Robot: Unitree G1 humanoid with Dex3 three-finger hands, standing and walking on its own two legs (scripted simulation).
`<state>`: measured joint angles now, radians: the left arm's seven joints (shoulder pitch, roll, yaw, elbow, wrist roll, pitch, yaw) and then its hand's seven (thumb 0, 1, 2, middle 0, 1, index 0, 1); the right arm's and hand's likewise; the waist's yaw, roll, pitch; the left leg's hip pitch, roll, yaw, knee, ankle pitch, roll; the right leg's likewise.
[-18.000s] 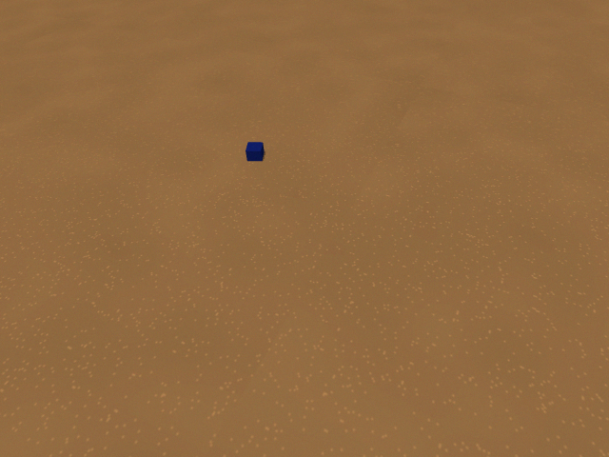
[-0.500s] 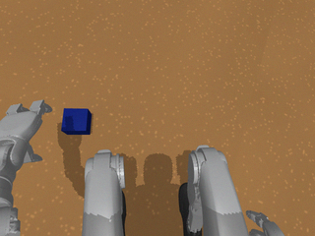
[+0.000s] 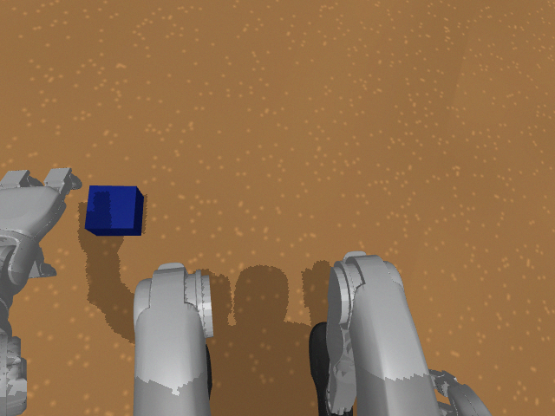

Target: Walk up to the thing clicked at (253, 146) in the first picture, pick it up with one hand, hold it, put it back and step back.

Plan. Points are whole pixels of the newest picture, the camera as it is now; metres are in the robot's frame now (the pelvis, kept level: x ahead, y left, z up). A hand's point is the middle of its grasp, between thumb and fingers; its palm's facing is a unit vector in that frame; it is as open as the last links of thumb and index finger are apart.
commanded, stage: rise first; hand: left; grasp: from above
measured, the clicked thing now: (116, 211) +0.45 +0.30 -0.30
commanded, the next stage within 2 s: approach in 0.40 s
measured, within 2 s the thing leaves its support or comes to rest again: neither
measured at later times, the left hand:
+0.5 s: hand (57, 228) +0.39 +0.34 -0.18, palm faces -0.46 -0.07 -0.88, open 14.1 cm
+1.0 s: hand (110, 176) +0.48 +0.28 -0.18, palm faces -0.40 -0.02 -0.92, open 14.1 cm
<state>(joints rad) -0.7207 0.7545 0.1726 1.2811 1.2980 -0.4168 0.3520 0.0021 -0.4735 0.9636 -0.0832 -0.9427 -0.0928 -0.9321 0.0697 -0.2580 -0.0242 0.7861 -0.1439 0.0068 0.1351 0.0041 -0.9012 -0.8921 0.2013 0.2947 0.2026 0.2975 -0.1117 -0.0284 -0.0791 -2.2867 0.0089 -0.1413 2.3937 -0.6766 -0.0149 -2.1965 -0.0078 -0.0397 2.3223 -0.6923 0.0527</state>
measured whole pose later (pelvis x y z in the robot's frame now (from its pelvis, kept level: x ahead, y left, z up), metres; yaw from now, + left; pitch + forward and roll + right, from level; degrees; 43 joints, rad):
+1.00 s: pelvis +0.01 +0.00 -0.02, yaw -1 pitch +35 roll -8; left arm -0.98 0.74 0.12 1.47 1.35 -0.22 0.46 0.00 -0.52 0.99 -0.08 -1.02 -0.09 -1.00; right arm 0.10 -0.26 0.05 0.78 -0.19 -0.04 0.14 0.00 -0.91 -0.89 0.20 0.29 0.20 0.30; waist -0.26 -0.01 -0.05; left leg -2.35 0.01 -0.16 2.45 -0.70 -0.02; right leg -2.27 0.01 -0.05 2.37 -0.71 0.05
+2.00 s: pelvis +0.00 +0.00 -0.01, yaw -2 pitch +32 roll -9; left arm -0.86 0.83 0.13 1.40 1.31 -0.45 0.32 0.00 -0.49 0.94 -0.10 -1.04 -0.12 -1.01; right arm 0.14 -0.28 0.09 0.76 -0.18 0.02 0.14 0.00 -0.92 -0.89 0.20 0.30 0.20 0.30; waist -0.21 -0.03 0.00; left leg -2.31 0.01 -0.17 2.42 -0.69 -0.02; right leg -2.21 0.00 -0.06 2.33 -0.69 0.06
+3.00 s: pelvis +0.01 +0.00 -0.05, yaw -5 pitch +29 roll -11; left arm -0.89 0.88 0.15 1.65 1.40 -0.34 0.65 0.00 -0.53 1.02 -0.09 -0.94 -0.07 -0.95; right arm 0.04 -0.30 0.16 0.78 -0.32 -0.15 0.24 0.00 -0.90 -0.89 0.20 0.30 0.20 0.30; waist -0.29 -0.10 0.05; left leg -2.37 0.01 -0.23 2.58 -0.74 -0.03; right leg -2.27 0.04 -0.10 2.45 -0.71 0.07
